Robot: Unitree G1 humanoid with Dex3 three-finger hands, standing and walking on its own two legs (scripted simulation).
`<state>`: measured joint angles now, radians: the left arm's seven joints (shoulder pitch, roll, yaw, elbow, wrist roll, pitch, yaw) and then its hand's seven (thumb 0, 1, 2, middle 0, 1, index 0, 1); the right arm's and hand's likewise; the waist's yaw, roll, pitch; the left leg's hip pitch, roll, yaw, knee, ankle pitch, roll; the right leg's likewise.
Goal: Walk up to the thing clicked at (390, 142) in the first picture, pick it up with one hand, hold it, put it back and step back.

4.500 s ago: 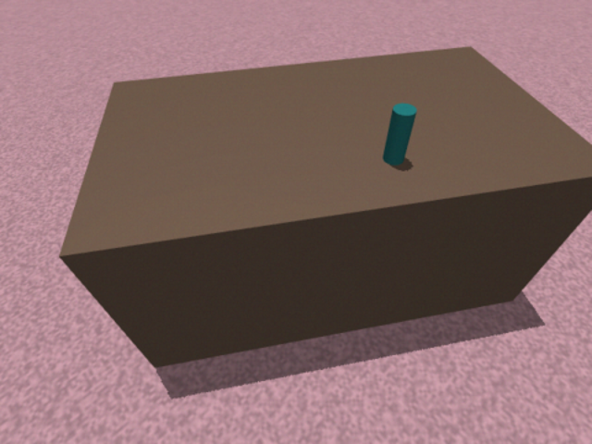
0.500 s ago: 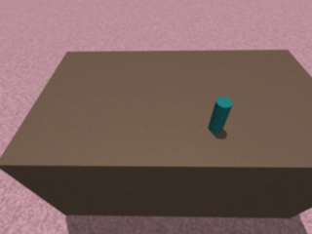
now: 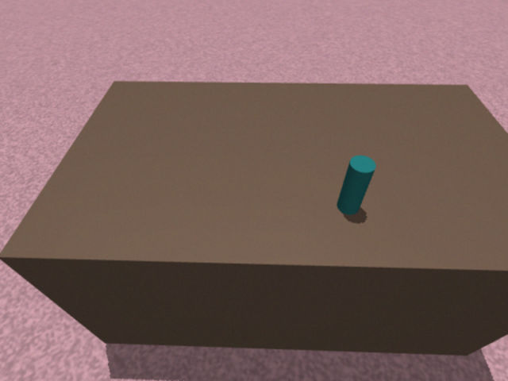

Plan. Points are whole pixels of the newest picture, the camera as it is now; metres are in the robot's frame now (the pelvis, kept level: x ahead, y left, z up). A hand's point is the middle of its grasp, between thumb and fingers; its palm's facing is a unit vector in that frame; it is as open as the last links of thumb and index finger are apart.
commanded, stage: stand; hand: right
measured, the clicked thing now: (354, 186) +0.55 -0.21 -0.06
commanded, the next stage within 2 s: none
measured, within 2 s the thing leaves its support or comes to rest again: neither
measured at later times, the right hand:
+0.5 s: hand out of the picture +0.06 -0.25 -0.16, palm faces -0.03 +0.94 -0.33, open 7.4 cm
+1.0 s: hand out of the picture +0.10 -0.25 -0.16, palm faces -0.04 +0.94 -0.34, open 7.4 cm
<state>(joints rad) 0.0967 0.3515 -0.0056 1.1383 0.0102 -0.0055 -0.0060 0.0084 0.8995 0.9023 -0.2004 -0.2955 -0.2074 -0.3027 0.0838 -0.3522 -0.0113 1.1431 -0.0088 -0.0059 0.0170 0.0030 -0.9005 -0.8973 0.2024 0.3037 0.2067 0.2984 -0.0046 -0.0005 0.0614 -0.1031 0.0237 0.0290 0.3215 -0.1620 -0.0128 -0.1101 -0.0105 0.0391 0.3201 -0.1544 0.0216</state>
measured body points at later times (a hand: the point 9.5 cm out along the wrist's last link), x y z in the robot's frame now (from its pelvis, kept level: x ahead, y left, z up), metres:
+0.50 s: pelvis +0.00 +0.00 +0.00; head +0.01 +0.00 +0.45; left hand +0.06 +0.31 -0.13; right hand +0.07 -0.30 -0.14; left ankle +0.01 +0.13 -0.75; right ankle +0.02 -0.13 -0.75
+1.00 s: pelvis +0.01 +0.01 +0.00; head +0.03 +0.01 +0.45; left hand +0.09 +0.31 -0.13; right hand +0.10 -0.29 -0.13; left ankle +0.01 +0.13 -0.75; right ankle +0.02 -0.13 -0.75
